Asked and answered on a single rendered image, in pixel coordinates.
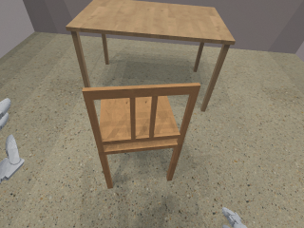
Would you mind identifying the right robot hand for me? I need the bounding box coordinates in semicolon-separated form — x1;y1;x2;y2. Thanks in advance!
221;207;247;228

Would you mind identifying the left robot hand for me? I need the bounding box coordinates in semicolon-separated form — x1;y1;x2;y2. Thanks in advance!
0;98;25;183

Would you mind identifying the chair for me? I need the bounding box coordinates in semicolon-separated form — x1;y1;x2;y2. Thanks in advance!
82;83;200;189

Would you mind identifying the table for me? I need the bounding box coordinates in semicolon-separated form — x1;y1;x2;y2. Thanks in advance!
66;0;236;112

